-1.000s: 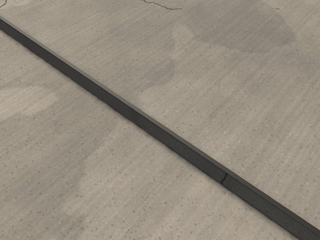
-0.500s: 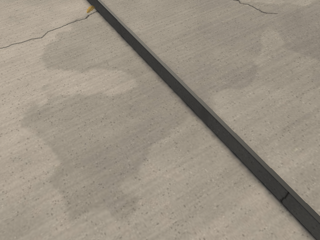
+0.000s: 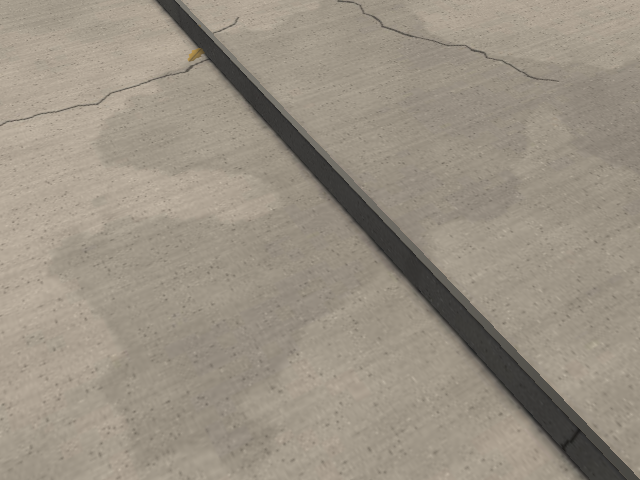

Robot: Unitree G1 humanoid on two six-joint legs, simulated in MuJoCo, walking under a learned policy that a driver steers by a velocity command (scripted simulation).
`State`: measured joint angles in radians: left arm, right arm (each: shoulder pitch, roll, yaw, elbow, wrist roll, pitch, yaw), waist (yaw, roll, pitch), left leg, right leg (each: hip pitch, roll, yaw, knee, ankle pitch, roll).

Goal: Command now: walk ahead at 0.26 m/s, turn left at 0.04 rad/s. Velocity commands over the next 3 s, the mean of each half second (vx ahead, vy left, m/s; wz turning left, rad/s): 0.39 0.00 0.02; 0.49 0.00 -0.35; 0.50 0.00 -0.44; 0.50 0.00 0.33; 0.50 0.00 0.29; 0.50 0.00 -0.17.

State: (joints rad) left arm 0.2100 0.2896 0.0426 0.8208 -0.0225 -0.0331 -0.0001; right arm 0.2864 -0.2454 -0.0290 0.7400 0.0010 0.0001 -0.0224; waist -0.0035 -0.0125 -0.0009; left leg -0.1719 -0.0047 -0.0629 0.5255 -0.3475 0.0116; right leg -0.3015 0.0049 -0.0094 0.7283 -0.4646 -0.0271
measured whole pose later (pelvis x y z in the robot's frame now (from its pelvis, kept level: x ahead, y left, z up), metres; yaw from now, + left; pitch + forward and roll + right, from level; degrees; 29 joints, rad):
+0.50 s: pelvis +0.18 -0.02 +0.00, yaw +0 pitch +2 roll +0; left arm 0.45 0.26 0.02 0.89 -0.01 -0.07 0.00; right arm 0.05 -0.26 -0.04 0.63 0.02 -0.08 0.05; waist 0.11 0.04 0.04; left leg -0.63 0.06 0.00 0.58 0.04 0.00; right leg 0.11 0.04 -0.02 0.17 -0.31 -0.05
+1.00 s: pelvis +0.46 +0.00 +0.01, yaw -13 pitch +0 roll +3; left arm 0.14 0.29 0.05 0.73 0.03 -0.01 -0.05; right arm 0.31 -0.27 -0.07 0.84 -0.02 -0.10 0.01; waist -0.05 -0.04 0.05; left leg 0.04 -0.04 0.23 0.22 -0.26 0.02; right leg -0.67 -0.13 0.00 0.74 0.02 -0.02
